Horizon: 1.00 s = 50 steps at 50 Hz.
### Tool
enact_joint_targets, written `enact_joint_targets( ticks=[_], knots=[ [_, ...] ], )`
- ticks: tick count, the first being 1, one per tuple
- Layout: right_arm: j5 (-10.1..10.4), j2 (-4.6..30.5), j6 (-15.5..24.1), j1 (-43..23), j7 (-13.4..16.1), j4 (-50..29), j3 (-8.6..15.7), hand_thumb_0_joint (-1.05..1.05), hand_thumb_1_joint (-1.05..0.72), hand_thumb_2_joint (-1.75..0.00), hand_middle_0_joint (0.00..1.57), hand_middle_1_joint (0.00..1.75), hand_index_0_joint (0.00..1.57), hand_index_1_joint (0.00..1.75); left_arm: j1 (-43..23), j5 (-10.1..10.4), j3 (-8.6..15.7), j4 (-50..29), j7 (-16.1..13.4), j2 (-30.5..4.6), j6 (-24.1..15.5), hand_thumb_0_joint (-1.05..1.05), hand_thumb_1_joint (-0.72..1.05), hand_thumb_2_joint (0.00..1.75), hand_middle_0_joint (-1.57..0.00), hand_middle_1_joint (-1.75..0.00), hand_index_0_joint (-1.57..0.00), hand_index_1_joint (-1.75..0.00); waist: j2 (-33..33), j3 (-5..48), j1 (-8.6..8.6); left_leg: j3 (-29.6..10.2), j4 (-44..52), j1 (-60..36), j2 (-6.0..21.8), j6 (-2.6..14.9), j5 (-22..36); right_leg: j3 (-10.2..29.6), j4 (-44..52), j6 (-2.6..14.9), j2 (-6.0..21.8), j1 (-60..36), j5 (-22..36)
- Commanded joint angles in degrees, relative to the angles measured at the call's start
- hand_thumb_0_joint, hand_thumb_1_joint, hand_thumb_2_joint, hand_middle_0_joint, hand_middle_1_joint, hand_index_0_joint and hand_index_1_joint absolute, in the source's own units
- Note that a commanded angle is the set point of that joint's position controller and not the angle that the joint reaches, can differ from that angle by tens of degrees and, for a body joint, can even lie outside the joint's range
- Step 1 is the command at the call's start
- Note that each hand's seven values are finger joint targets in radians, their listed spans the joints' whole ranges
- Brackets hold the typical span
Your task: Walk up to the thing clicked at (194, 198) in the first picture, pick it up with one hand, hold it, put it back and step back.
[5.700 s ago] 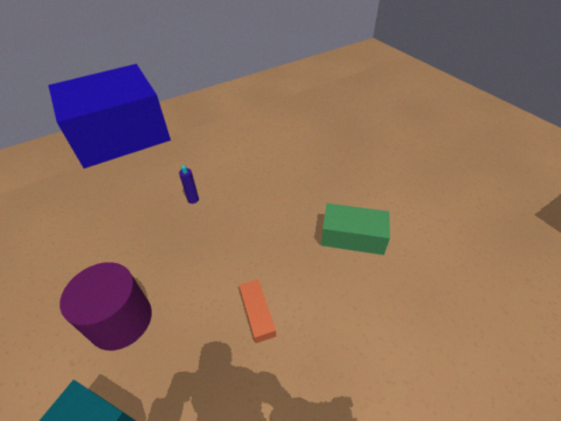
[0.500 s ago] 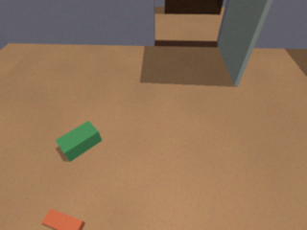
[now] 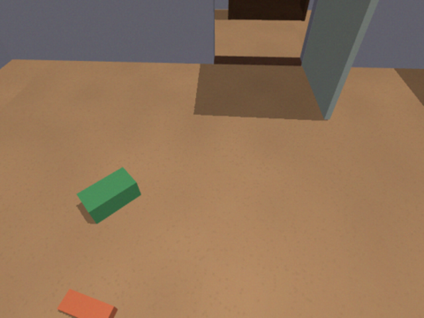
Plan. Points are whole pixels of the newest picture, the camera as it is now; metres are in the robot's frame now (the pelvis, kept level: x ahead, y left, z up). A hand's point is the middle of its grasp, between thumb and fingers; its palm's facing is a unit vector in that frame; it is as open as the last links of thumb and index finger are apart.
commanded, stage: stand
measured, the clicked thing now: out of the picture +0.40 +1.27 -0.67
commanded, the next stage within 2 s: walk up in 0.24 s
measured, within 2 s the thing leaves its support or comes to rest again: neither
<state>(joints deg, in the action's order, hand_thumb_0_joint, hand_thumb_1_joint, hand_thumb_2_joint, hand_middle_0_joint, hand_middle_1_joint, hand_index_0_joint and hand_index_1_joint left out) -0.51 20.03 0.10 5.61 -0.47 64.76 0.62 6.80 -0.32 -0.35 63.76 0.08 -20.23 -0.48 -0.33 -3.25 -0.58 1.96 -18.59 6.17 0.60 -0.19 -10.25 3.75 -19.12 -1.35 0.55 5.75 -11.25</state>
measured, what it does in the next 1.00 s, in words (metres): walks ahead: right foot, then left foot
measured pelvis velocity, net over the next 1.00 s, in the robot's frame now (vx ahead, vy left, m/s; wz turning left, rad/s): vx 0.24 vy -0.01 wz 0.03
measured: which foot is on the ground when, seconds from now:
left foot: down 0.00-0.50, up 0.52-0.88, down 0.90-1.00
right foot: down 0.00-0.30, up 0.32-0.46, down 0.48-0.94, up 0.96-1.00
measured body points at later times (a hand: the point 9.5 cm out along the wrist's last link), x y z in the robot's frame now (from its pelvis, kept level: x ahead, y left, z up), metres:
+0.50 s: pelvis +0.04 -0.03 -0.01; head +0.04 -0.05 +0.43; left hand +0.12 +0.30 -0.12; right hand +0.07 -0.37 -0.14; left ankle +0.00 +0.12 -0.75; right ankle +0.08 -0.16 -0.75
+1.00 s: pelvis +0.24 -0.01 -0.03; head +0.27 +0.01 +0.42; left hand +0.27 +0.31 -0.16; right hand +0.36 -0.33 -0.12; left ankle +0.33 +0.11 -0.75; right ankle +0.12 -0.16 -0.68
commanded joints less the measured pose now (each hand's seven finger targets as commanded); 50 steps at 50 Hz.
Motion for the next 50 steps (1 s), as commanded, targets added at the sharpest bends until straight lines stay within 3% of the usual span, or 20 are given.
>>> enact_joint_targets(
  ticks=[1,11,12,13,15,17,18,22,24,25,26,27,29,32,40,44,45,46,47,50],
  knots=[
    [0.05,12.45,1.55,-2.25,0.74,-3.59,2.18,0.0,-0.9,-0.9,0.2,0.3,0.2,0.3,-1.41,-0.32,2.35,-3.25,-0.68,-12.18,-1.11,0.0,0.9,0.9,-0.2,-0.3,-0.2,-0.3,0.51,4.37,0.43,-5.85,3.02,-2.77,7.08,1.46,6.06,3.81,2.9,2.4,5.79,2.14,8.74],
    [0.08,12.37,1.42,-1.62,0.77,-3.8,2.28,0.0,-0.9,-0.9,0.2,0.3,0.2,0.3,-1.43,-0.26,2.25,-3.61,-0.9,-12.19,-1.49,0.0,0.9,0.9,-0.2,-0.3,-0.2,-0.3,0.24,5.84,0.09,-5.49,1.6,-3.85,7.14,1.74,10.09,3.79,2.84,2.3,6.5,0.52,13.1],
    [-0.97,16.79,2.37,1.91,-0.57,-6.82,5.46,0.0,-0.9,-0.9,0.2,0.3,0.2,0.3,1.49,-1.05,5.51,-6.18,0.69,-17.26,-2.02,0.0,0.9,0.9,-0.2,-0.3,-0.2,-0.3,-0.19,11.06,-0.14,-5.77,-2.28,-5.23,5.15,5.27,-20.42,3.37,-1.74,4.67,2.63,1.48,-16.13],
    [-1.44,17.64,2.43,3.38,-1.13,-6.09,6.26,0.0,-0.9,-0.9,0.2,0.3,0.2,0.3,0.94,-1.69,5.85,-5.82,1.25,-17.1,-2.02,0.0,0.9,0.9,-0.2,-0.3,-0.2,-0.3,1.83,6.35,-0.6,-9.22,-0.66,-1.8,6.89,6.53,-32.31,4.14,-4.33,5.41,2.72,7.93,-26.27],
    [-1.52,18.04,2.33,4.71,-1.59,-7.26,7.3,0.0,-0.9,-0.9,0.2,0.3,0.2,0.3,-3.41,-1.84,5.7,-8.58,2.13,-14.37,-2.06,0.0,0.9,0.9,-0.2,-0.3,-0.2,-0.3,6.92,-3.49,-2.55,-17.5,6.54,-1.33,13.12,10.06,-37.28,-0.02,-14.27,4.26,-0.05,22.37,-21.34],
    [-1.78,20.0,3.25,6.28,-1.54,-8.43,8.56,0.0,-0.9,-0.9,0.2,0.3,0.2,0.3,-5.18,-1.71,5.69,-10.83,2.31,-14.0,-2.51,0.0,0.9,0.9,-0.2,-0.3,-0.2,-0.3,8.82,-6.81,-3.59,-25.62,11.97,-5.76,22.48,15.53,-27.35,-0.61,-23.04,2.97,2.93,30.66,-16.22],
    [-1.63,19.31,3.48,6.42,-1.58,-9.1,8.57,0.0,-0.9,-0.9,0.2,0.3,0.2,0.3,-4.94,-1.73,5.97,-11.1,2.68,-15.13,-3.06,0.0,0.9,0.9,-0.2,-0.3,-0.2,-0.3,5.8,-4.08,-2.95,-24.47,11.23,-5.83,21.56,15.91,-26.42,0.64,-23.74,2.85,4.06,28.47,-16.98],
    [-1.73,18.24,3.0,-1.72,-2.6,-13.57,8.55,0.0,-0.9,-0.9,0.2,0.3,0.2,0.3,6.52,-1.32,7.12,-8.82,3.96,-14.3,-3.21,0.0,0.9,0.9,-0.2,-0.3,-0.2,-0.3,10.73,0.03,3.07,-9.0,4.64,5.33,13.13,10.08,-21.37,-5.53,-11.74,2.77,2.56,7.34,-8.34],
    [-1.84,13.66,2.27,-2.21,-2.74,-14.94,7.1,0.0,-0.9,-0.9,0.2,0.3,0.2,0.3,17.43,-1.72,8.7,-5.01,2.79,-16.09,-3.92,0.0,0.9,0.9,-0.2,-0.3,-0.2,-0.3,0.36,4.4,8.05,-0.18,-14.16,20.75,5.87,6.23,-22.44,-8.6,-6.67,2.68,-1.32,-15.71,-4.57],
    [-1.66,9.59,2.34,-1.11,-2.79,-16.23,5.47,0.0,-0.9,-0.9,0.2,0.3,0.2,0.3,22.92,-2.51,10.38,-4.85,1.98,-20.69,-4.21,0.0,0.9,0.9,-0.2,-0.3,-0.2,-0.3,-15.93,4.09,10.87,4.7,-34.45,33.65,-1.31,3.8,-26.96,8.79,3.14,5.3,8.58,-21.14,-21.2],
    [-0.92,10.41,2.1,-2.27,-2.45,-17.87,5.28,0.0,-0.9,-0.9,0.2,0.3,0.2,0.3,19.55,-2.74,10.5,-7.87,1.66,-24.71,-4.65,0.0,0.9,0.9,-0.2,-0.3,-0.2,-0.3,-14.74,0.57,9.5,-6.28,-43.19,37.05,-4.54,2.22,-24.43,34.57,15.3,11.79,23.48,-10.02,-37.41],
    [-0.72,14.92,2.07,-2.2,-2.25,-17.04,6.42,0.0,-0.9,-0.9,0.2,0.3,0.2,0.3,12.64,-1.94,9.93,-10.86,1.69,-24.88,-4.64,0.0,0.9,0.9,-0.2,-0.3,-0.2,-0.3,-5.32,-5.78,6.58,-12.83,-44.32,34.4,0.64,2.02,-18.8,35.57,16.36,15.03,25.37,-0.83,-42.12],
    [-0.03,16.3,2.48,4.6,-2.7,-13.57,6.74,0.0,-0.9,-0.9,0.2,0.3,0.2,0.3,5.86,-0.92,8.64,-12.73,1.51,-20.1,-5.09,0.0,0.9,0.9,-0.2,-0.3,-0.2,-0.3,-3.39,-7.23,1.59,-11.63,-42.67,32.64,3.15,1.72,-10.69,19.76,13.62,12.23,17.54,-0.64,-28.27],
    [-0.33,15.37,2.44,9.62,-3.49,-11.98,6.62,0.0,-0.9,-0.9,0.2,0.3,0.2,0.3,6.24,-0.36,7.92,-13.8,1.5,-17.72,-5.67,0.0,0.9,0.9,-0.2,-0.3,-0.2,-0.3,-5.25,-3.92,0.66,-9.34,-36.48,25.81,3.32,0.16,-5.61,6.93,11.82,11.21,13.7,0.47,-12.2],
    [-0.99,13.66,2.7,1.08,-4.98,-18.01,6.32,0.0,-0.9,-0.9,0.2,0.3,0.2,0.3,10.27,-0.62,8.67,-15.83,1.59,-19.33,-5.51,0.0,0.9,0.9,-0.2,-0.3,-0.2,-0.3,-5.44,-3.89,3.51,-0.48,-17.16,20.9,4.5,0.71,0.43,-3.02,5.57,11.65,13.28,-1.47,5.4],
    [-1.25,14.88,3.29,11.17,-4.27,-16.02,7.89,0.0,-0.9,-0.9,0.2,0.3,0.2,0.3,9.09,-0.42,7.76,-16.75,1.29,-19.16,-5.01,0.0,0.9,0.9,-0.2,-0.3,-0.2,-0.3,0.5,1.57,-3.07,3.76,-11.74,1.43,0.72,3.74,1.17,-7.97,-13.08,9.58,10.8,3.94,20.34],
    [-1.81,17.61,3.74,19.79,-3.51,-14.03,9.11,0.0,-0.9,-0.9,0.2,0.3,0.2,0.3,12.03,-0.28,6.61,-16.96,1.07,-16.16,-4.68,0.0,0.9,0.9,-0.2,-0.3,-0.2,-0.3,7.12,6.74,-6.11,1.5,-10.96,-10.54,1.01,6.3,-4.6,-10.68,-29.66,7.83,6.65,11.08,17.73],
    [-2.37,23.11,4.12,24.01,-2.7,-15.15,10.84,0.0,-0.9,-0.9,0.2,0.3,0.2,0.3,15.47,0.87,5.47,-18.15,1.18,-11.15,-4.49,0.0,0.9,0.9,-0.2,-0.3,-0.2,-0.3,20.7,10.55,-6.67,-25.47,-4.98,-20.64,16.17,12.11,-11.87,-10.08,-47.84,3.99,-2.43,27.26,-3.48],
    [0.11,25.2,4.26,22.18,-2.58,-17.09,11.04,0.0,-0.9,-0.9,0.2,0.3,0.2,0.3,14.22,0.89,6.39,-18.14,0.6,-15.52,-4.41,0.0,0.9,0.9,-0.2,-0.3,-0.2,-0.3,14.84,13.94,-6.72,-43.91,3.92,-18.28,23.97,18.19,-15.52,-1.1,-53.18,4.92,-4.57,29.87,-21.1],
    [0.75,19.38,4.19,12.05,-1.59,-19.73,8.62,0.0,-0.9,-0.9,0.2,0.3,0.2,0.3,14.08,1.34,5.87,-15.9,0.92,-16.69,-4.33,0.0,0.9,0.9,-0.2,-0.3,-0.2,-0.3,5.78,3.24,-1.0,-21.14,2.78,-2.9,18.46,13.18,-10.14,3.36,-51.15,4.84,2.88,28.22,-11.26]
  ],
)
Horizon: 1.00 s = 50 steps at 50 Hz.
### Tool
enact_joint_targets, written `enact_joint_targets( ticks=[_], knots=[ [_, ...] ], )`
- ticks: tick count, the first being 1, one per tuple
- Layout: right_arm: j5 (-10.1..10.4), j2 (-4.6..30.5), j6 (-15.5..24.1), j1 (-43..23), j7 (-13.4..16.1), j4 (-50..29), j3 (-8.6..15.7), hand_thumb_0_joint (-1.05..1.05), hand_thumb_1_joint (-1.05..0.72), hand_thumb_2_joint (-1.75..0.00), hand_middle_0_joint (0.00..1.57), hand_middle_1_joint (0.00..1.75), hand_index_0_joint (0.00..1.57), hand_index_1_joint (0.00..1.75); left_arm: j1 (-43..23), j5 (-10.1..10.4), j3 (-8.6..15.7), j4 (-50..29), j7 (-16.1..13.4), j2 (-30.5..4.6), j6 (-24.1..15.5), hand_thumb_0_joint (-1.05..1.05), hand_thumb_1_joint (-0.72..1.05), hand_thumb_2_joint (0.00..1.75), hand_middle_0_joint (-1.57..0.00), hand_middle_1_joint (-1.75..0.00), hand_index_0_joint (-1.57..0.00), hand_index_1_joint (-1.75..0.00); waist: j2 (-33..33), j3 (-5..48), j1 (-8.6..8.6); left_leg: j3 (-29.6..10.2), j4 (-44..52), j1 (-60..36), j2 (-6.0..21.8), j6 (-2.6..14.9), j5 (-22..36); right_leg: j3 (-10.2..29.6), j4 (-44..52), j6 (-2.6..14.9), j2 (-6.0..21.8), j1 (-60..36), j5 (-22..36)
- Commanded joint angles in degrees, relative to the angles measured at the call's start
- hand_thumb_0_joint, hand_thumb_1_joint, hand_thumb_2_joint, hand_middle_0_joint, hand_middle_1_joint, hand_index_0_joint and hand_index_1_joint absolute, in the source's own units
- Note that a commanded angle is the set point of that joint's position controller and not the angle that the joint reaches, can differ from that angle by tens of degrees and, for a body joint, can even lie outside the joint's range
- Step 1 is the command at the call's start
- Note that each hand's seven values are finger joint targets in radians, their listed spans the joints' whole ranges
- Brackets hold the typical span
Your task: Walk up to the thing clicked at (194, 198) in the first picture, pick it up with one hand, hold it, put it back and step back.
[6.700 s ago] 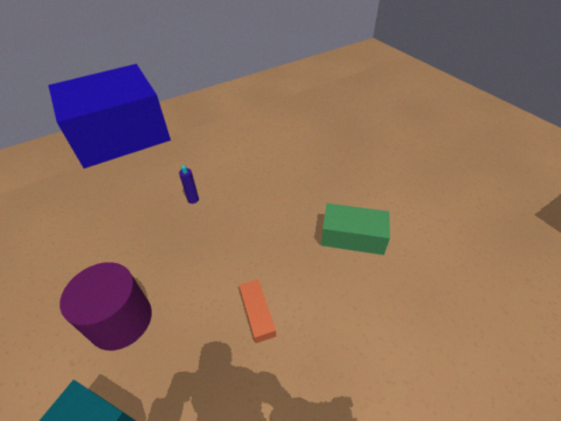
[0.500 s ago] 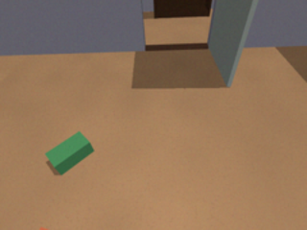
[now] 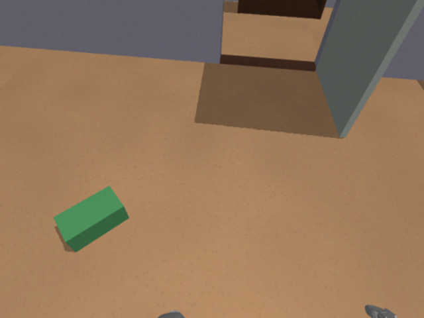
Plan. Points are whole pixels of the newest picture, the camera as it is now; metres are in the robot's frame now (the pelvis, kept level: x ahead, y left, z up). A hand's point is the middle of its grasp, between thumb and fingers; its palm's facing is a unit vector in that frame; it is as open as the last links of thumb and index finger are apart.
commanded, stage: walk up
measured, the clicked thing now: out of the picture +0.20 +1.28 -0.64
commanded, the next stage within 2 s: none
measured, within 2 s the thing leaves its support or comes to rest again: neither
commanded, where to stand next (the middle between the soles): +0.61 +0.01 m, yaw -1 degrees
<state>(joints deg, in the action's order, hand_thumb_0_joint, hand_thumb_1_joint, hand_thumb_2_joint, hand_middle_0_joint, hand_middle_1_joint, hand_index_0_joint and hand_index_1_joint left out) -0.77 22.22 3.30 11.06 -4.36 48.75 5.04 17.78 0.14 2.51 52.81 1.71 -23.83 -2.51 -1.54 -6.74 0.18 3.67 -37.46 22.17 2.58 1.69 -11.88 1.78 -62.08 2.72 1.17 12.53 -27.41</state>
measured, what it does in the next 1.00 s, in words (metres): walks ahead: right foot, then left foot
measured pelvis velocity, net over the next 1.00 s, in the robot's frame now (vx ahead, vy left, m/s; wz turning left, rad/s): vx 0.39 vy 0.02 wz -0.03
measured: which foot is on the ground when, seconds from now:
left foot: down 0.00-0.32, up 0.34-0.68, down 0.70-1.00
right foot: up 0.00-0.28, down 0.30-0.74, up 0.76-1.00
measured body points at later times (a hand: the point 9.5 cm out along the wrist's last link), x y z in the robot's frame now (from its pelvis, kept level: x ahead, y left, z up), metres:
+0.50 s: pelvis +0.21 -0.04 +0.01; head +0.22 -0.07 +0.46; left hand +0.25 +0.29 -0.07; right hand +0.27 -0.36 -0.12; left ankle +0.24 +0.10 -0.67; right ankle +0.23 -0.15 -0.72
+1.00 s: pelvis +0.39 +0.02 +0.02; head +0.40 +0.04 +0.47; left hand +0.46 +0.34 -0.10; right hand +0.44 -0.30 -0.07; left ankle +0.41 +0.11 -0.72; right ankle +0.46 -0.14 -0.67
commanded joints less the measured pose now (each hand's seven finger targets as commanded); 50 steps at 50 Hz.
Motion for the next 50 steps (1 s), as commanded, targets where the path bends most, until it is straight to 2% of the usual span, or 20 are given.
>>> enact_joint_targets(
  ticks=[1,3,7,12,14,15,16,17,20,23,27,31,34,35,36,37,38,40,42,50],
  knots=[
    [1.05,15.89,1.28,5.51,2.34,-4.08,3.53,0.0,-0.9,-0.9,0.2,0.3,0.2,0.3,4.69,0.7,3.04,-4.1,-0.32,-12.95,-2.13,0.0,0.9,0.9,-0.2,-0.3,-0.2,-0.3,8.88,4.92,-0.9,-17.5,22.51,-14.24,15.12,10.21,-4.54,3.99,-3.69,0.07,3.6,19.14,5.87],
    [0.37,15.37,1.79,4.43,2.15,-4.51,3.02,0.0,-0.9,-0.9,0.2,0.3,0.2,0.3,5.44,0.14,3.07,-3.18,0.66,-11.43,-1.62,0.0,0.9,0.9,-0.2,-0.3,-0.2,-0.3,10.12,3.76,-0.43,-10.87,23.32,-8.63,12.19,9.75,-1.42,1.42,3.34,-1.65,3.64,14.11,8.07],
    [-0.08,16.66,2.31,5.42,1.55,-5.64,3.4,0.0,-0.9,-0.9,0.2,0.3,0.2,0.3,-0.47,-0.94,3.7,-5.48,2.09,-10.8,-1.75,0.0,0.9,0.9,-0.2,-0.3,-0.2,-0.3,11.39,1.11,-1.69,-10.09,25.5,-6.8,13.62,12.59,-10.77,-2.05,17.04,-2.62,5.35,14.41,10.47],
    [0.43,16.46,1.82,1.23,1.02,-7.44,3.1,0.0,-0.9,-0.9,0.2,0.3,0.2,0.3,2.58,-1.34,4.95,-3.65,2.49,-11.1,-2.32,0.0,0.9,0.9,-0.2,-0.3,-0.2,-0.3,7.92,3.99,1.96,-6.53,18.75,1.17,10.92,8.91,-19.57,-6.28,26.11,-1.75,2.06,-0.81,19.21],
    [0.03,13.33,1.37,2.65,1.16,-7.43,1.75,0.0,-0.9,-0.9,0.2,0.3,0.2,0.3,7.24,-1.68,5.94,-2.78,1.61,-12.74,-3.07,0.0,0.9,0.9,-0.2,-0.3,-0.2,-0.3,0.98,7.15,4.82,-3.21,4.89,3.07,7.43,6.58,-13.12,-6.41,30.25,-0.81,0.08,-10.34,13.25],
    [0.24,9.86,1.42,5.45,1.26,-7.57,0.47,0.0,-0.9,-0.9,0.2,0.3,0.2,0.3,11.55,-1.99,7.07,-2.38,0.72,-15.93,-3.84,0.0,0.9,0.9,-0.2,-0.3,-0.2,-0.3,-11.46,8.77,6.91,1.27,-13.69,8.65,2.22,4.12,-9.9,6.55,39.1,1.62,6.83,-15.76,0.33],
    [0.38,7.43,1.08,6.91,1.33,-8.36,-0.7,0.0,-0.9,-0.9,0.2,0.3,0.2,0.3,11.31,-1.79,7.34,-4.29,-0.01,-19.99,-4.67,0.0,0.9,0.9,-0.2,-0.3,-0.2,-0.3,-16.66,6.44,5.33,-0.08,-27.07,19.57,-4.01,0.9,-18.12,32.13,48.7,6.88,20.55,-16.6,-4.92],
    [0.2,13.44,0.47,4.92,2.16,-7.1,0.99,0.0,-0.9,-0.9,0.2,0.3,0.2,0.3,8.36,-0.8,6.86,-5.03,-0.06,-20.7,-4.37,0.0,0.9,0.9,-0.2,-0.3,-0.2,-0.3,-8.09,3.84,4.83,-6.53,-30.02,19.58,-1.24,0.78,-18.21,37.77,50.66,11.61,24.87,-10.25,-8.24],
    [1.28,14.24,0.36,7.17,1.87,-3.94,1.31,0.0,-0.9,-0.9,0.2,0.3,0.2,0.3,2.7,-0.29,5.78,-6.44,-0.41,-17.0,-4.32,0.0,0.9,0.9,-0.2,-0.3,-0.2,-0.3,-5.73,1.91,1.75,-9.25,-25.55,15.11,2.03,0.41,-10.3,20.0,49.17,9.08,17.44,-4.87,2.73],
    [0.49,13.54,-0.14,9.31,0.99,-1.98,1.66,0.0,-0.9,-0.9,0.2,0.3,0.2,0.3,1.91,-0.32,5.26,-7.06,-0.42,-15.41,-4.5,0.0,0.9,0.9,-0.2,-0.3,-0.2,-0.3,-7.41,2.71,0.73,-7.11,-18.53,10.64,2.2,-1.16,-6.74,9.04,47.95,9.35,14.05,-2.38,11.99],
    [-0.37,11.89,-0.31,3.26,0.01,-4.14,1.66,0.0,-0.9,-0.9,0.2,0.3,0.2,0.3,3.7,-0.57,5.52,-7.72,-0.38,-15.95,-4.59,0.0,0.9,0.9,-0.2,-0.3,-0.2,-0.3,-6.96,1.81,2.7,-4.01,-7.89,10.18,2.84,-1.61,-3.45,5.18,48.02,9.84,13.97,-2.95,11.5],
    [-0.27,10.89,0.48,0.05,-0.48,-5.17,1.72,0.0,-0.9,-0.9,0.2,0.3,0.2,0.3,3.5,-0.57,5.2,-8.51,-0.32,-16.26,-4.28,0.0,0.9,0.9,-0.2,-0.3,-0.2,-0.3,-6.1,3.7,2.49,-0.51,0.69,2.58,1.6,-0.71,-0.07,1.08,43.68,8.62,13.66,-2.82,20.7],
    [-0.23,12.07,0.97,7.39,-0.04,-2.67,2.83,0.0,-0.9,-0.9,0.2,0.3,0.2,0.3,0.92,-0.66,4.29,-9.04,-0.43,-15.58,-3.55,0.0,0.9,0.9,-0.2,-0.3,-0.2,-0.3,-1.6,6.24,-2.79,1.92,5.08,-14.15,-1.0,0.32,2.08,-1.92,33.27,6.22,11.79,5.91,20.22],
    [-0.34,14.46,1.31,12.96,0.56,-0.91,3.86,0.0,-0.9,-0.9,0.2,0.3,0.2,0.3,2.66,-0.83,3.29,-9.08,-0.44,-13.02,-3.3,0.0,0.9,0.9,-0.2,-0.3,-0.2,-0.3,5.49,9.79,-5.32,0.05,8.08,-22.81,-1.45,2.0,-2.74,-5.14,20.01,4.76,8.12,8.82,23.53],
    [-1.13,19.85,1.68,18.32,1.36,-0.97,5.44,0.0,-0.9,-0.9,0.2,0.3,0.2,0.3,5.26,-0.09,1.78,-9.89,-0.41,-8.43,-3.23,0.0,0.9,0.9,-0.2,-0.3,-0.2,-0.3,19.0,13.24,-6.77,-20.05,14.52,-30.0,11.5,6.18,-11.65,-7.88,2.2,1.01,2.43,18.92,14.71],
    [0.22,22.77,1.81,17.28,1.76,-2.9,5.73,0.0,-0.9,-0.9,0.2,0.3,0.2,0.3,5.69,0.17,2.61,-9.45,-0.93,-10.63,-2.9,0.0,0.9,0.9,-0.2,-0.3,-0.2,-0.3,17.84,12.71,-6.29,-42.03,23.69,-29.72,22.02,11.88,-16.71,-3.07,-4.44,0.5,-3.57,26.93,-3.6],
    [1.5,21.86,1.5,14.14,1.84,-3.19,5.66,0.0,-0.9,-0.9,0.2,0.3,0.2,0.3,3.54,-0.34,2.94,-8.07,-1.54,-14.61,-2.36,0.0,0.9,0.9,-0.2,-0.3,-0.2,-0.3,9.65,8.87,-4.95,-39.2,22.93,-21.85,22.48,13.89,-16.67,2.55,-8.7,0.9,0.75,26.01,-2.3],
    [1.29,17.15,1.71,8.22,2.4,-4.76,3.45,0.0,-0.9,-0.9,0.2,0.3,0.2,0.3,5.85,0.4,2.82,-5.91,-1.08,-13.47,-2.09,0.0,0.9,0.9,-0.2,-0.3,-0.2,-0.3,6.92,4.51,-1.31,-23.82,21.84,-16.25,16.29,9.49,-7.73,4.76,-5.12,0.5,3.1,23.45,5.09],
    [1.11,15.51,2.25,6.51,2.42,-4.65,2.46,0.0,-0.9,-0.9,0.2,0.3,0.2,0.3,7.93,0.33,3.09,-4.12,-0.4,-12.76,-1.71,0.0,0.9,0.9,-0.2,-0.3,-0.2,-0.3,10.97,2.98,0.14,-14.78,22.88,-10.78,12.96,8.13,-1.35,2.05,-0.27,-0.32,4.43,19.33,9.06],
    [0.51,16.39,2.41,9.6,2.37,-5.67,2.76,0.0,-0.9,-0.9,0.2,0.3,0.2,0.3,-1.37,-1.11,3.23,-6.91,1.45,-10.2,-1.34,0.0,0.9,0.9,-0.2,-0.3,-0.2,-0.3,9.06,1.88,-2.68,-9.85,23.63,-14.7,13.27,11.51,-0.66,-2.28,17.52,-2.3,5.16,20.06,14.02]
  ],
)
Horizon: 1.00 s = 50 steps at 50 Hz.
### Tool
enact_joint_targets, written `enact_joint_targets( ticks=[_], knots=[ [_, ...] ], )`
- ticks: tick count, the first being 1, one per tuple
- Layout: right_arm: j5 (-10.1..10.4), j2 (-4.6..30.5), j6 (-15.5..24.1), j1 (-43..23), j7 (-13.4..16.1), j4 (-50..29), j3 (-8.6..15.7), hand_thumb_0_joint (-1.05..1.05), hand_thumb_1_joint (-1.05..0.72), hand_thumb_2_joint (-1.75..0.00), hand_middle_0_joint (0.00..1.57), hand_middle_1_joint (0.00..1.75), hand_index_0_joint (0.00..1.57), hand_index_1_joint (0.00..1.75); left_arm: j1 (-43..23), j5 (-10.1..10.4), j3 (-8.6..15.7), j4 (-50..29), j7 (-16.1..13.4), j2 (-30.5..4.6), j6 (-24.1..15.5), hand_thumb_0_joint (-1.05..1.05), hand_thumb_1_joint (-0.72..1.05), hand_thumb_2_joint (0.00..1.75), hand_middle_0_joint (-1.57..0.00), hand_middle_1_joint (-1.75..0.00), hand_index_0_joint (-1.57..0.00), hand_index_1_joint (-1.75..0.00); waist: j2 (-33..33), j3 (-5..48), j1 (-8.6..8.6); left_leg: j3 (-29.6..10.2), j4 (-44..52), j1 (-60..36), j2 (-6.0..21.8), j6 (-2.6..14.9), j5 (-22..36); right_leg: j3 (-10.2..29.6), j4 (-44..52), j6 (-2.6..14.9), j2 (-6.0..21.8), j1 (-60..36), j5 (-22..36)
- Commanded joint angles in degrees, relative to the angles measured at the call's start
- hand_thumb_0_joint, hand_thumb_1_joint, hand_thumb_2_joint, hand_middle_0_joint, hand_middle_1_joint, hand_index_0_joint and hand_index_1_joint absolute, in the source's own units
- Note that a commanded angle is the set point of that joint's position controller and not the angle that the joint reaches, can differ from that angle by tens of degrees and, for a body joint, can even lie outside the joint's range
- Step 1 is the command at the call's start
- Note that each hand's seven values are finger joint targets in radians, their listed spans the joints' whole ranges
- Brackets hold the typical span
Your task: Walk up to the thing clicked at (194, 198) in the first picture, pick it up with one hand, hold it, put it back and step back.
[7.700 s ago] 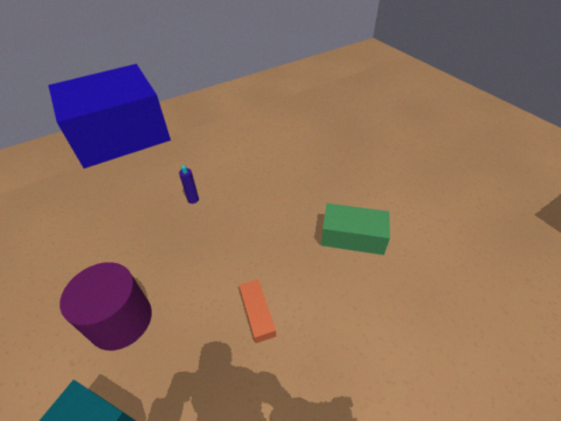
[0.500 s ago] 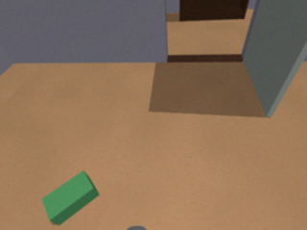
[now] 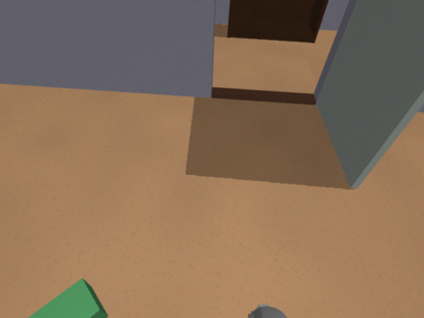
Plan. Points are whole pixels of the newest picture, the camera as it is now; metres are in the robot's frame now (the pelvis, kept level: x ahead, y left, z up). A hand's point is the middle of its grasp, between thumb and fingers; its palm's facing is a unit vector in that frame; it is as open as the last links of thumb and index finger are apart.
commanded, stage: walk up
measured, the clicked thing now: out of the picture -0.23 +1.25 -0.66
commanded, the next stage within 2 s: stand in 1.26 s
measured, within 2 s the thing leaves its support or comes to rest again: neither
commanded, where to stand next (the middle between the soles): +0.22 +0.00 m, yaw +0 degrees
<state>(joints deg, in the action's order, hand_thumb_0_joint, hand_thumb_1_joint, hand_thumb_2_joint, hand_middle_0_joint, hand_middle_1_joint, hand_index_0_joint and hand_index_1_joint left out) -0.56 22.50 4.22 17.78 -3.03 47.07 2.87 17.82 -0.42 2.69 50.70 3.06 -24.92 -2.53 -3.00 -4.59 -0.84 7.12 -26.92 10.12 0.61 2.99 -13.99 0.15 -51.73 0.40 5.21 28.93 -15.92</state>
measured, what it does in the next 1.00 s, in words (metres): walks ahead: right foot, then left foot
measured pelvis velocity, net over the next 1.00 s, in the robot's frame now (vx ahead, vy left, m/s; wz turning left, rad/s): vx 0.17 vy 0.00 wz -0.01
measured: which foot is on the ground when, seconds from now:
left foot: down 0.00-0.18, up 0.20-0.48, down 0.50-1.00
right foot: up 0.00-0.16, down 0.18-1.00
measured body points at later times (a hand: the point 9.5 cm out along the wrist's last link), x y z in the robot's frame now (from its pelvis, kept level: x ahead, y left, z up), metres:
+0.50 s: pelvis +0.13 +0.00 -0.02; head +0.15 +0.00 +0.43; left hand +0.20 +0.32 -0.13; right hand +0.20 -0.33 -0.13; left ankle +0.22 +0.13 -0.74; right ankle +0.17 -0.14 -0.74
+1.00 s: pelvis +0.17 +0.00 +0.00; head +0.18 +0.00 +0.45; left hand +0.23 +0.31 -0.13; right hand +0.29 -0.29 -0.12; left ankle +0.22 +0.13 -0.74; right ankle +0.16 -0.14 -0.74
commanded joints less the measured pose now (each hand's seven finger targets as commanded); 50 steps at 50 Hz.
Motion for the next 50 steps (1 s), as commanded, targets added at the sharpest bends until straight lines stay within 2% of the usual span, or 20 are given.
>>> enact_joint_targets(
  ticks=[1,7,8,9,10,11,14,16,20,23,24,25,26,27,30,31,33,36,40,50],
  knots=[
    [0.24,15.98,1.38,2.93,1.0,-4.1,4.87,0.0,-0.9,-0.9,0.2,0.3,0.2,0.3,-2.16,-0.48,3.0,-4.88,0.18,-8.69,-1.54,0.0,0.9,0.9,-0.2,-0.3,-0.2,-0.3,10.4,-0.24,-1.58,-12.36,12.1,-2.02,14.8,9.81,3.26,-1.28,9.98,0.29,0.83,1.83,3.8],
    [0.33,13.75,0.06,1.07,0.85,-6.11,3.6,0.0,-0.9,-0.9,0.2,0.3,0.2,0.3,2.98,-0.61,4.34,-2.68,-0.65,-10.08,-3.01,0.0,0.9,0.9,-0.2,-0.3,-0.2,-0.3,4.35,4.04,2.86,-7.78,-3.9,7.86,11.07,5.76,5.21,-4.01,22.15,1.97,-4.83,-22.35,5.39],
    [0.4,10.98,0.16,3.32,0.89,-6.15,2.5,0.0,-0.9,-0.9,0.2,0.3,0.2,0.3,7.25,-0.77,5.27,-2.07,-1.26,-12.31,-3.51,0.0,0.9,0.9,-0.2,-0.3,-0.2,-0.3,-2.85,7.26,5.07,-5.0,-16.06,11.19,7.59,3.92,5.14,1.92,26.53,3.52,-1.58,-29.7,0.01],
    [0.37,7.32,0.21,5.02,0.84,-7.23,1.24,0.0,-0.9,-0.9,0.2,0.3,0.2,0.3,9.69,-0.95,6.6,-2.75,-1.88,-17.45,-3.93,0.0,0.9,0.9,-0.2,-0.3,-0.2,-0.3,-14.89,9.13,5.2,-1.54,-30.67,21.81,1.22,0.66,-12.73,24.42,32.82,8.22,13.08,-35.18,-7.82],
    [0.23,12.17,-0.66,3.87,1.34,-5.91,2.48,0.0,-0.9,-0.9,0.2,0.3,0.2,0.3,8.27,-0.19,6.44,-3.56,-1.85,-18.98,-3.73,0.0,0.9,0.9,-0.2,-0.3,-0.2,-0.3,-8.69,6.13,5.58,-5.48,-36.11,27.09,-0.57,-0.18,-18.43,36.3,37.53,14.53,19.01,-31.72,-14.01],
    [-0.12,14.45,-0.98,2.6,1.79,-4.99,3.29,0.0,-0.9,-0.9,0.2,0.3,0.2,0.3,6.7,0.5,5.96,-4.23,-1.88,-18.09,-3.51,0.0,0.9,0.9,-0.2,-0.3,-0.2,-0.3,-3.85,3.23,4.95,-9.37,-38.14,26.91,1.87,-0.56,-18.17,35.28,36.87,16.53,19.37,-26.71,-12.47],
    [0.55,13.95,-1.12,5.17,1.26,-2.03,3.16,0.0,-0.9,-0.9,0.2,0.3,0.2,0.3,1.06,0.58,4.89,-5.56,-2.27,-14.88,-3.24,0.0,0.9,0.9,-0.2,-0.3,-0.2,-0.3,-4.73,1.03,1.73,-10.49,-32.17,23.69,5.34,-1.2,-11.09,19.15,36.56,13.37,12.56,-20.31,-6.23],
    [0.01,12.81,-1.37,6.99,0.98,-0.19,3.18,0.0,-0.9,-0.9,0.2,0.3,0.2,0.3,-0.69,0.16,4.33,-5.94,-2.27,-13.93,-2.96,0.0,0.9,0.9,-0.2,-0.3,-0.2,-0.3,-6.65,1.07,0.78,-7.96,-26.63,18.05,4.56,-1.95,-9.33,11.52,34.62,12.62,9.42,-14.6,1.95],
    [0.02,9.99,-1.66,4.09,1.51,1.19,2.61,0.0,-0.9,-0.9,0.2,0.3,0.2,0.3,-2.99,-0.47,2.92,-6.19,-2.64,-11.91,-1.94,0.0,0.9,0.9,-0.2,-0.3,-0.2,-0.3,-6.56,3.08,1.16,-4.66,-15.14,8.08,2.69,-2.99,-2.83,5.32,29.44,11.33,7.81,-8.32,12.78],
    [-0.11,10.16,-1.02,3.86,2.6,3.23,2.76,0.0,-0.9,-0.9,0.2,0.3,0.2,0.3,-6.68,0.33,1.66,-5.65,-2.74,-10.12,-0.27,0.0,0.9,0.9,-0.2,-0.3,-0.2,-0.3,-2.6,5.26,-0.78,-3.55,-6.94,-2.86,0.65,-2.4,5.74,3.42,20.75,8.3,5.79,-1.66,7.19],
    [-0.36,11.2,-0.66,3.69,3.05,3.39,2.89,0.0,-0.9,-0.9,0.2,0.3,0.2,0.3,-7.14,0.54,0.99,-5.37,-2.79,-8.56,0.25,0.0,0.9,0.9,-0.2,-0.3,-0.2,-0.3,0.5,5.29,-1.66,-6.6,-1.79,-3.91,2.57,-1.56,5.66,2.5,17.64,6.13,4.08,-0.2,3.22],
    [-0.83,14.53,-0.2,2.39,3.4,3.03,3.32,0.0,-0.9,-0.9,0.2,0.3,0.2,0.3,-5.94,1.08,0.2,-5.26,-2.73,-5.73,0.74,0.0,0.9,0.9,-0.2,-0.3,-0.2,-0.3,9.0,5.51,-0.38,-19.27,3.78,-2.6,11.88,0.53,5.0,0.33,11.48,3.18,-0.74,1.11,-3.28],
    [-0.16,18.09,-0.14,-2.2,3.45,1.52,3.27,0.0,-0.9,-0.9,0.2,0.3,0.2,0.3,-2.39,1.73,0.39,-3.02,-3.21,-7.08,1.59,0.0,0.9,0.9,-0.2,-0.3,-0.2,-0.3,12.83,4.85,1.54,-30.97,9.78,6.63,20.32,7.13,-5.14,-0.57,7.61,1.52,-4.52,-4.88,-12.44],
    [-0.05,18.38,-0.55,-5.9,3.32,1.57,3.48,0.0,-0.9,-0.9,0.2,0.3,0.2,0.3,-2.56,1.13,1.37,-0.44,-3.41,-10.33,2.03,0.0,0.9,0.9,-0.2,-0.3,-0.2,-0.3,11.1,2.75,1.6,-31.51,10.45,12.97,20.27,9.36,-10.52,0.78,4.73,1.59,-2.61,-10.28,-14.98],
    [0.0,14.3,-1.14,-10.66,3.3,2.89,1.44,0.0,-0.9,-0.9,0.2,0.3,0.2,0.3,-0.21,0.94,1.08,3.69,-3.24,-8.69,1.31,0.0,0.9,0.9,-0.2,-0.3,-0.2,-0.3,12.8,3.39,3.76,-18.7,4.89,12.17,12.36,3.21,-5.91,0.49,18.24,1.95,-1.94,-15.27,-3.47],
    [0.31,13.04,-1.13,-10.22,3.18,3.56,0.9,0.0,-0.9,-0.9,0.2,0.3,0.2,0.3,-0.72,0.65,1.17,4.4,-3.3,-9.25,0.96,0.0,0.9,0.9,-0.2,-0.3,-0.2,-0.3,12.56,5.18,3.52,-16.56,2.39,11.16,11.13,1.64,-1.17,1.72,21.06,2.21,-1.21,-17.48,0.84],
    [0.72,11.77,-1.28,-9.51,3.1,4.95,0.18,0.0,-0.9,-0.9,0.2,0.3,0.2,0.3,-5.14,0.33,0.78,4.43,-3.1,-9.95,0.77,0.0,0.9,0.9,-0.2,-0.3,-0.2,-0.3,9.88,6.54,1.41,-14.93,2.96,8.52,9.33,0.03,-3.91,5.06,22.91,2.97,0.38,-16.05,0.88],
    [0.52,12.57,-1.19,-12.71,3.27,7.05,0.0,0.0,-0.9,-0.9,0.2,0.3,0.2,0.3,-7.56,0.87,-0.07,6.34,-2.96,-8.82,0.93,0.0,0.9,0.9,-0.2,-0.3,-0.2,-0.3,9.82,5.32,1.64,-15.25,5.22,5.92,9.84,-0.08,-2.83,3.16,23.83,2.03,-0.35,-15.41,1.87],
    [0.98,11.67,-1.12,-15.04,3.31,9.24,-0.58,0.0,-0.9,-0.9,0.2,0.3,0.2,0.3,-8.93,0.79,-0.41,8.98,-3.08,-8.7,0.6,0.0,0.9,0.9,-0.2,-0.3,-0.2,-0.3,6.57,7.07,1.42,-12.59,3.38,1.21,9.1,-0.37,7.8,3.95,27.49,1.82,1.07,-17.02,8.69],
    [0.92,10.36,-1.81,-18.53,2.97,14.15,-0.62,0.0,-0.9,-0.9,0.2,0.3,0.2,0.3,-14.1,0.39,-0.73,12.44,-3.0,-7.82,0.68,0.0,0.9,0.9,-0.2,-0.3,-0.2,-0.3,1.7,6.95,0.49,-10.18,7.35,-4.24,7.89,-1.62,8.63,4.27,35.08,0.74,2.42,-18.43,9.8]
  ],
)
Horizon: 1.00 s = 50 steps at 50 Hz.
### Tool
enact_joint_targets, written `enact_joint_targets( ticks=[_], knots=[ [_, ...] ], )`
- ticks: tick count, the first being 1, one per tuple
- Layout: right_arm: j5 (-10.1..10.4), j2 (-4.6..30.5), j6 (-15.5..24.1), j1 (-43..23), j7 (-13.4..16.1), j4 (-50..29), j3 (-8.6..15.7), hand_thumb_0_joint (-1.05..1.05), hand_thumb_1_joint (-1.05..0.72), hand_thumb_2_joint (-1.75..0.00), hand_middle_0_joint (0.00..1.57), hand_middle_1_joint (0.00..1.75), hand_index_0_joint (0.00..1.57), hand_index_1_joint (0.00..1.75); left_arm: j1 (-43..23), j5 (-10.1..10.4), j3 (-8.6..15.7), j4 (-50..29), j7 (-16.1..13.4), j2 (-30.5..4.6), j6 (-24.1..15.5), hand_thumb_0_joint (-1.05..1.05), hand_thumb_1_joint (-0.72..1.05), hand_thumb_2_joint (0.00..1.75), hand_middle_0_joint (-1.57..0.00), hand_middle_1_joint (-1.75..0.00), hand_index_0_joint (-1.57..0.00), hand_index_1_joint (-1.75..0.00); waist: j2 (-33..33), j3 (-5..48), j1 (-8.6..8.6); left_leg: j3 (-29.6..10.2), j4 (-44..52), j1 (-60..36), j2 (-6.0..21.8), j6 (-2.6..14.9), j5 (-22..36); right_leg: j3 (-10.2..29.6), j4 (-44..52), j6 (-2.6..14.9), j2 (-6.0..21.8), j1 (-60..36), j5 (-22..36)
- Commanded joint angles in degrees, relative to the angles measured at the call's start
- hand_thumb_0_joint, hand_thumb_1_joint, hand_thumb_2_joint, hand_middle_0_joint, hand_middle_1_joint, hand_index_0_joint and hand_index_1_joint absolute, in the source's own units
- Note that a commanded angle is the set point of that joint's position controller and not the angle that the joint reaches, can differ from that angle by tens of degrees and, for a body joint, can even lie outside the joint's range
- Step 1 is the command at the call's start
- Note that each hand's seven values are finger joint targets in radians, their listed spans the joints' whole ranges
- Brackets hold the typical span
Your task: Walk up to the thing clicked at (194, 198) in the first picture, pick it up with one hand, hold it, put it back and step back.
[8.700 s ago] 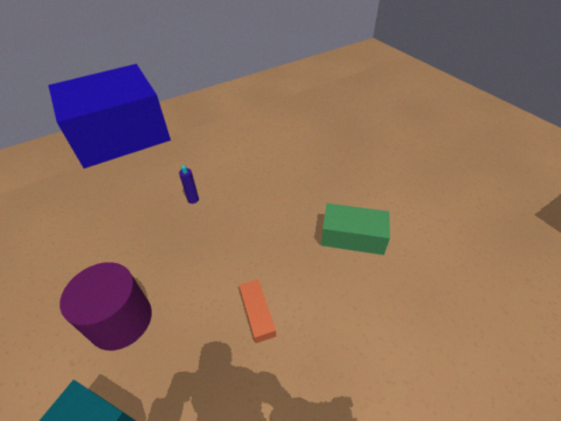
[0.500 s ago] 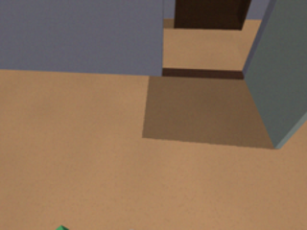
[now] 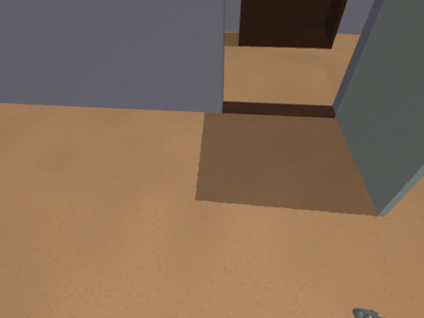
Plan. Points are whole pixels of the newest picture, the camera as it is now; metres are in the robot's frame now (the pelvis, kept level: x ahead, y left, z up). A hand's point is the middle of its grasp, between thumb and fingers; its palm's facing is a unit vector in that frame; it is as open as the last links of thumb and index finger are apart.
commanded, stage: walk up
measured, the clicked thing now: out of the picture -0.41 +1.24 -0.66
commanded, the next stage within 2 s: stand in 0.26 s
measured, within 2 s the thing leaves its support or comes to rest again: neither
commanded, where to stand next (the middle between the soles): +0.05 +0.00 m, yaw +1 degrees
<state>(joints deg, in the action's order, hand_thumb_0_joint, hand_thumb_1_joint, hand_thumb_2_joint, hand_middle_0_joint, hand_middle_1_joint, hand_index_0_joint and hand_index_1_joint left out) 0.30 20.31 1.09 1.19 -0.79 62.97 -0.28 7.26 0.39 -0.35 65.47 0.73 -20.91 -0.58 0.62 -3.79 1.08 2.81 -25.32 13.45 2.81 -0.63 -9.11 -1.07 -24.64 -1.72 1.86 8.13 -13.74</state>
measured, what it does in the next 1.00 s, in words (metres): stands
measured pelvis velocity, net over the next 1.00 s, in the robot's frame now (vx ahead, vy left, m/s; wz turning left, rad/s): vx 0.02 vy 0.00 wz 0.00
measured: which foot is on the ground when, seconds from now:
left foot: down 0.00-1.00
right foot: down 0.00-1.00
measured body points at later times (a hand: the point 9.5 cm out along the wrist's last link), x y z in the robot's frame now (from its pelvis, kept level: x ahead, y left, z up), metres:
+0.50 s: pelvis +0.01 +0.00 +0.01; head +0.01 +0.00 +0.46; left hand +0.10 +0.29 -0.13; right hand +0.07 -0.31 -0.12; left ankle +0.05 +0.13 -0.74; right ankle +0.00 -0.14 -0.74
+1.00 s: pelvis +0.02 +0.00 +0.01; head +0.03 +0.01 +0.46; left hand +0.09 +0.31 -0.13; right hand +0.10 -0.30 -0.12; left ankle +0.05 +0.13 -0.74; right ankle +0.00 -0.14 -0.74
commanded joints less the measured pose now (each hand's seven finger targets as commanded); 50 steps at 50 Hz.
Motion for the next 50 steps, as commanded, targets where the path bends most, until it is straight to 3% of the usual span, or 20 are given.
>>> enact_joint_targets(
  ticks=[1,5,11,16,20,23,26,29,33,35,44,50],
  knots=[
    [0.08,12.32,1.31,-1.89,0.69,-1.28,2.37,0.0,-0.9,-0.9,0.2,0.3,0.2,0.3,-3.49,-0.27,2.39,-2.05,-0.67,-11.73,-1.3,0.0,0.9,0.9,-0.2,-0.3,-0.2,-0.3,-2.22,6.92,-1.17,-5.6,5.87,-8.89,5.74,1.82,5.42,5.71,8.07,2.73,5.91,2.1,8.53],
    [-0.15,12.3,1.09,-2.45,0.78,-0.1,2.51,0.0,-0.9,-0.9,0.2,0.3,0.2,0.3,-4.67,-0.36,2.61,-1.41,-0.79,-11.49,-1.11,0.0,0.9,0.9,-0.2,-0.3,-0.2,-0.3,-2.03,6.29,-1.25,-5.14,6.78,-9.01,5.66,1.3,6.68,5.27,9.49,2.58,5.84,1.24,8.6],
    [-0.49,12.07,1.08,-2.31,0.79,0.57,2.46,0.0,-0.9,-0.9,0.2,0.3,0.2,0.3,-5.27,-0.59,2.96,-1.16,-0.69,-11.6,-0.68,0.0,0.9,0.9,-0.2,-0.3,-0.2,-0.3,-0.89,4.58,-1.21,-5.38,9.13,-7.17,5.49,0.93,2.62,4.99,10.36,2.47,5.57,0.74,5.34],
    [-0.71,11.9,0.85,-2.4,0.64,0.39,2.75,0.0,-0.9,-0.9,0.2,0.3,0.2,0.3,-5.22,-0.84,2.99,-1.92,-1.03,-11.87,-1.52,0.0,0.9,0.9,-0.2,-0.3,-0.2,-0.3,0.08,6.38,-1.11,-5.56,8.62,-7.99,5.76,0.76,6.39,5.57,10.01,2.05,6.42,-1.29,8.36],
    [-0.81,11.74,0.68,-1.9,0.59,0.46,2.93,0.0,-0.9,-0.9,0.2,0.3,0.2,0.3,-5.5,-0.88,2.85,-2.35,-1.11,-11.58,-1.39,0.0,0.9,0.9,-0.2,-0.3,-0.2,-0.3,-0.98,5.5,-1.28,-5.72,9.19,-7.77,5.72,0.49,5.79,5.27,10.33,2.05,6.07,-0.3,6.49],
    [-0.9,11.87,0.54,-0.63,0.6,0.78,3.03,0.0,-0.9,-0.9,0.2,0.3,0.2,0.3,-5.4,-0.8,2.89,-2.62,-1.03,-11.67,-1.16,0.0,0.9,0.9,-0.2,-0.3,-0.2,-0.3,-0.71,4.54,-1.54,-5.8,10.1,-6.0,5.31,0.41,1.35,5.44,10.98,2.24,5.99,-0.22,2.9],
    [-0.92,11.75,0.55,0.2,0.62,0.72,3.01,0.0,-0.9,-0.9,0.2,0.3,0.2,0.3,-5.36,-0.85,2.98,-2.89,-0.96,-11.57,-1.12,0.0,0.9,0.9,-0.2,-0.3,-0.2,-0.3,-0.1,4.98,-1.7,-5.94,10.45,-6.17,5.41,0.65,0.98,5.29,10.46,2.28,6.0,-0.44,3.61],
    [-0.92,11.79,0.84,0.05,0.68,0.54,3.03,0.0,-0.9,-0.9,0.2,0.3,0.2,0.3,-5.07,-0.84,2.99,-3.13,-0.97,-11.42,-1.14,0.0,0.9,0.9,-0.2,-0.3,-0.2,-0.3,-0.01,6.22,-1.46,-5.94,9.67,-7.45,5.91,0.92,6.08,5.19,9.69,2.36,6.29,-1.41,7.22],
    [-0.87,11.95,0.79,0.79,0.84,0.53,3.09,0.0,-0.9,-0.9,0.2,0.3,0.2,0.3,-5.16,-0.83,3.03,-3.36,-0.93,-11.39,-1.03,0.0,0.9,0.9,-0.2,-0.3,-0.2,-0.3,-0.47,6.05,-1.8,-5.82,9.71,-7.98,5.85,1.06,5.69,5.15,9.82,2.3,6.16,-0.98,6.61],
    [-0.94,11.94,0.76,0.33,0.85,0.46,3.1,0.0,-0.9,-0.9,0.2,0.3,0.2,0.3,-4.81,-0.81,2.94,-3.39,-0.92,-11.37,-0.88,0.0,0.9,0.9,-0.2,-0.3,-0.2,-0.3,-0.26,4.49,-1.71,-6.21,10.6,-6.88,5.61,0.76,2.57,4.7,9.99,2.27,5.75,-0.08,4.51],
    [-0.84,12.11,0.55,0.2,0.78,0.17,3.18,0.0,-0.9,-0.9,0.2,0.3,0.2,0.3,-4.0,-0.89,2.7,-3.67,-0.96,-11.24,-0.95,0.0,0.9,0.9,-0.2,-0.3,-0.2,-0.3,-0.29,4.41,-1.88,-6.13,10.13,-8.21,5.36,0.86,2.07,4.71,10.38,2.13,5.9,1.21,3.9],
    [-0.89,11.75,0.63,0.16,0.74,0.14,3.05,0.0,-0.9,-0.9,0.2,0.3,0.2,0.3,-3.72,-0.89,2.74,-3.9,-1.03,-11.69,-1.0,0.0,0.9,0.9,-0.2,-0.3,-0.2,-0.3,-0.31,6.06,-1.74,-5.84,9.39,-8.83,5.64,1.15,6.85,4.79,10.01,2.24,6.35,-0.81,7.0]
  ],
)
